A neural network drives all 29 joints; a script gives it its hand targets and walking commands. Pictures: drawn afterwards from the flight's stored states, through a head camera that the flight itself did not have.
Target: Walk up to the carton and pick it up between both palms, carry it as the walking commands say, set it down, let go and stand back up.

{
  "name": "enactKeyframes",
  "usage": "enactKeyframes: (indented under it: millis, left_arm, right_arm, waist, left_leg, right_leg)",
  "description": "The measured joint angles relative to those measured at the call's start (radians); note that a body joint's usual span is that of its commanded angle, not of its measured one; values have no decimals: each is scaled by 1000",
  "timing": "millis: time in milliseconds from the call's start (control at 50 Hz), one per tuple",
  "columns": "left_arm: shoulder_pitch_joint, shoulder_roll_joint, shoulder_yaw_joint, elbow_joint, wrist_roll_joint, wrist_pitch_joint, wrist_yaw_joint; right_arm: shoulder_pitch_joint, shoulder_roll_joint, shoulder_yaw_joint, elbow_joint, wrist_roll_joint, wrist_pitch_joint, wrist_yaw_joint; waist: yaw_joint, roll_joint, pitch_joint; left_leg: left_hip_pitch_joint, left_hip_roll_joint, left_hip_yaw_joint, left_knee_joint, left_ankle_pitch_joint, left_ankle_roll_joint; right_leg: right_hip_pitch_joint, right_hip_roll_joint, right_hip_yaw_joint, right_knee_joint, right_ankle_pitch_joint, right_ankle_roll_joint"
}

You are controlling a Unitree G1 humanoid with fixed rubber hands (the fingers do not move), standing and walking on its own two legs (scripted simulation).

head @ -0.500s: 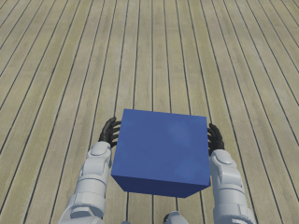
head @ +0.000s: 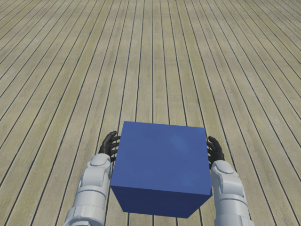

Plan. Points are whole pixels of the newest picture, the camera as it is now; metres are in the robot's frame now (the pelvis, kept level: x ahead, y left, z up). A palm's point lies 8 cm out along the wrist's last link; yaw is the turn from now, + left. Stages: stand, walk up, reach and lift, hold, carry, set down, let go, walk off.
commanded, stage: reach and lift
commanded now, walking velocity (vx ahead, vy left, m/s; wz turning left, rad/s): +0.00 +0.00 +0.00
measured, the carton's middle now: (159, 175) +0.30 -0.04 -0.07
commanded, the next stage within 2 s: hold in 1.98 s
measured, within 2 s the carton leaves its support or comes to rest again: neither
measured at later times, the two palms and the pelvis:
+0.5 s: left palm (97, 153) +0.32 +0.12 +0.05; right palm (223, 160) +0.28 -0.19 +0.05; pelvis +0.01 +0.00 +0.01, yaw +0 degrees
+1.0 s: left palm (84, 159) +0.30 +0.14 +0.06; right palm (213, 154) +0.29 -0.17 +0.06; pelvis +0.01 +0.00 +0.01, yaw +0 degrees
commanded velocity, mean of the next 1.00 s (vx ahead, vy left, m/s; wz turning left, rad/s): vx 0.00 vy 0.00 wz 0.00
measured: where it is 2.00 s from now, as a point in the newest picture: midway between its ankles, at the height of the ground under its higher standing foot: outside the picture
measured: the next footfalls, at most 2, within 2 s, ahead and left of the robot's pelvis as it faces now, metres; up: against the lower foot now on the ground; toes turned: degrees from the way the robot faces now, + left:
none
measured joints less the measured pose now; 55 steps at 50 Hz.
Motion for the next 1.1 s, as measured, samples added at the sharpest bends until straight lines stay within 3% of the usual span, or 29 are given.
enactKeyframes:
  millis: [380, 640, 1100]
  left_arm:
    - [77, -8, -41, -128, -17, 153, -17]
    - [125, -23, -64, -252, -20, 264, -21]
    - [160, -28, -35, -337, -19, 312, -21]
  right_arm:
    - [89, 12, 54, -149, 10, 162, -10]
    - [132, 9, 88, -264, 33, 275, -14]
    - [104, 11, 118, -246, 25, 289, -2]
  waist:
    - [2, -12, 47]
    - [27, -23, 72]
    - [96, -10, 97]
  left_leg:
    - [291, 15, -2, -141, 30, 9]
    - [402, 20, 12, -191, 41, 16]
    - [427, 33, 17, -198, 40, 6]
  right_leg:
    - [291, -8, -5, -133, 23, -4]
    - [398, -11, 3, -180, 34, -2]
    - [418, -1, -3, -178, 31, -13]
